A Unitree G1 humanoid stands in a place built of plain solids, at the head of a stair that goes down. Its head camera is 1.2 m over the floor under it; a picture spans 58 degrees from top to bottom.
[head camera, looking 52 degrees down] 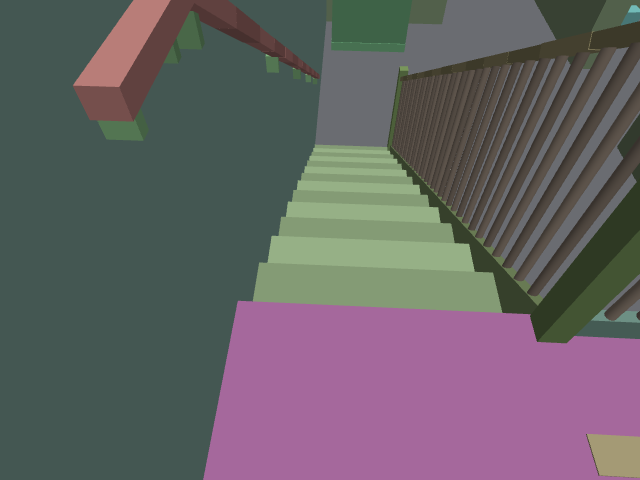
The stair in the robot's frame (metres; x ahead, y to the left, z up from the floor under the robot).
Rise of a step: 0.18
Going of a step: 0.27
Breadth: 0.90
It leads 3 degrees to the right of straight ahead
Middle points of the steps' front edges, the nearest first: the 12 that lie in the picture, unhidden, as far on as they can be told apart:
0.67 -0.19 0.00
0.94 -0.21 -0.18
1.22 -0.23 -0.36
1.49 -0.24 -0.53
1.76 -0.26 -0.71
2.04 -0.27 -0.89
2.31 -0.28 -1.07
2.58 -0.30 -1.25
2.86 -0.31 -1.42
3.13 -0.33 -1.60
3.41 -0.34 -1.78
3.68 -0.36 -1.96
